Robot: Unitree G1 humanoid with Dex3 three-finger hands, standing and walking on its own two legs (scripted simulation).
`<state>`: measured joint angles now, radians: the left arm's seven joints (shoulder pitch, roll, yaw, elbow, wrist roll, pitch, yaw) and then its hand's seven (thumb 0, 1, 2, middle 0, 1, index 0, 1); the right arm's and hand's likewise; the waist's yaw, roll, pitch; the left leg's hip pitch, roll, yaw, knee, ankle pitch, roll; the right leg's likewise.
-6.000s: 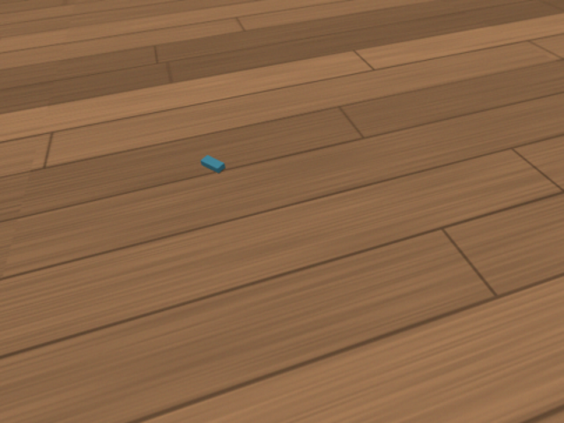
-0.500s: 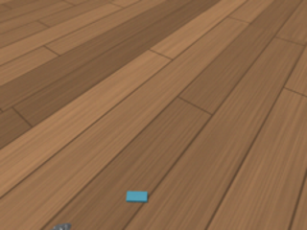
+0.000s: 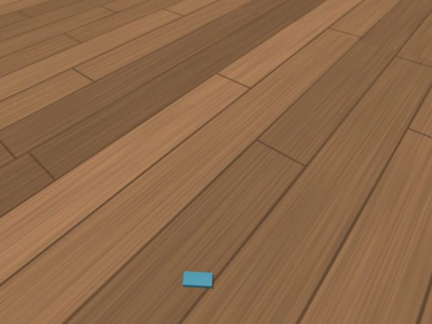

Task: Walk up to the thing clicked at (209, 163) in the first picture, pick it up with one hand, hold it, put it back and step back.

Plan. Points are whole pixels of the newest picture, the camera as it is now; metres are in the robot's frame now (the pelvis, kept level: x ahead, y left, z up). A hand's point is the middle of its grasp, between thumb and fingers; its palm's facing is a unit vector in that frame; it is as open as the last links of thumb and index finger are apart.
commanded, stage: stand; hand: left
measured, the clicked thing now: (198, 279) +0.41 +0.14 -0.75
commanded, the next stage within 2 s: none
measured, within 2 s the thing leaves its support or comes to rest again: neither
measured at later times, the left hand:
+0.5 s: hand out of the picture +0.09 +0.26 -0.14, palm faces +0.00 -0.94 -0.34, open 7.4 cm
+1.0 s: hand out of the picture +0.09 +0.27 -0.14, palm faces -0.02 -0.94 -0.34, open 7.4 cm
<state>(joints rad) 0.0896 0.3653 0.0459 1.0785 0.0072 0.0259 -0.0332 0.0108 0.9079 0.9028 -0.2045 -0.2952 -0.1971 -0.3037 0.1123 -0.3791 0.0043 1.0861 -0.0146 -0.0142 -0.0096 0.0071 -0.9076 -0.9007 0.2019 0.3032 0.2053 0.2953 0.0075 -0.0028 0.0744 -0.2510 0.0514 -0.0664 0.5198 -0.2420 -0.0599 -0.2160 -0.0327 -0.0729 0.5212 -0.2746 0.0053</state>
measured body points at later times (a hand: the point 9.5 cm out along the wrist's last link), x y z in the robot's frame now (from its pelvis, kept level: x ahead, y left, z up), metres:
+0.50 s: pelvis +0.00 +0.01 +0.01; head +0.01 +0.00 +0.46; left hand +0.09 +0.31 -0.12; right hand +0.09 -0.29 -0.12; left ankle +0.03 +0.16 -0.73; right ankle +0.00 -0.12 -0.73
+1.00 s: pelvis +0.01 +0.01 +0.01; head +0.02 +0.01 +0.46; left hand +0.09 +0.31 -0.12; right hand +0.09 -0.29 -0.12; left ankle +0.03 +0.16 -0.73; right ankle +0.00 -0.12 -0.73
